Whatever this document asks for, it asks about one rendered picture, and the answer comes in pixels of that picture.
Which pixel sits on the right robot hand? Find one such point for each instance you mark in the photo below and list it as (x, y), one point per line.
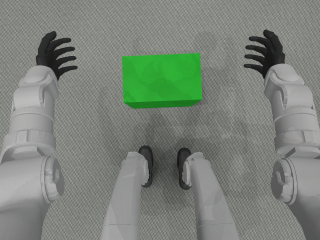
(273, 53)

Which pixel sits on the left robot upper arm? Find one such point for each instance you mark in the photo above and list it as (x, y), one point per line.
(27, 189)

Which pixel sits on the robot right thigh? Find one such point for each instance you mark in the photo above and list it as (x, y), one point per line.
(212, 214)

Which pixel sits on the right robot upper arm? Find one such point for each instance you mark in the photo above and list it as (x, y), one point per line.
(296, 182)

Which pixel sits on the robot left shin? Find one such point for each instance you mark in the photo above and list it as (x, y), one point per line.
(135, 154)

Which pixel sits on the left robot hand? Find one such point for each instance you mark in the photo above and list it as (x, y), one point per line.
(48, 57)

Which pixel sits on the carton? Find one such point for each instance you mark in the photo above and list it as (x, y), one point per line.
(161, 81)

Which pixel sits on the left robot forearm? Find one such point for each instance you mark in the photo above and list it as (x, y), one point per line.
(32, 116)

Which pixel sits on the right robot forearm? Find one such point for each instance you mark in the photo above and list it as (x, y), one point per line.
(294, 114)

